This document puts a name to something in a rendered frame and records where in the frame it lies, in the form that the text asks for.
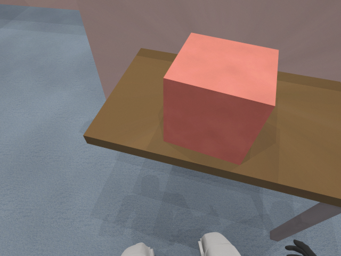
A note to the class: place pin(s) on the robot left thigh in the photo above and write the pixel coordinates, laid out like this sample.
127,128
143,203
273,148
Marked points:
138,250

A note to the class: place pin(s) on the carton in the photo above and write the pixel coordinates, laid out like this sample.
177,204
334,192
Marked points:
218,94

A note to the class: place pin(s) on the table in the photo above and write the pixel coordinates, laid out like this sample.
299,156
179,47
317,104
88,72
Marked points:
297,152

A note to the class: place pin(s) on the robot right thigh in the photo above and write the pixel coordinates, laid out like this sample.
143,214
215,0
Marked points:
215,244

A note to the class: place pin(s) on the right robot hand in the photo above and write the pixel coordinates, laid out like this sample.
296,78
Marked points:
300,248

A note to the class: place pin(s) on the robot thigh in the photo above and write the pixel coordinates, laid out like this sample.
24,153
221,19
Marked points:
215,244
138,250

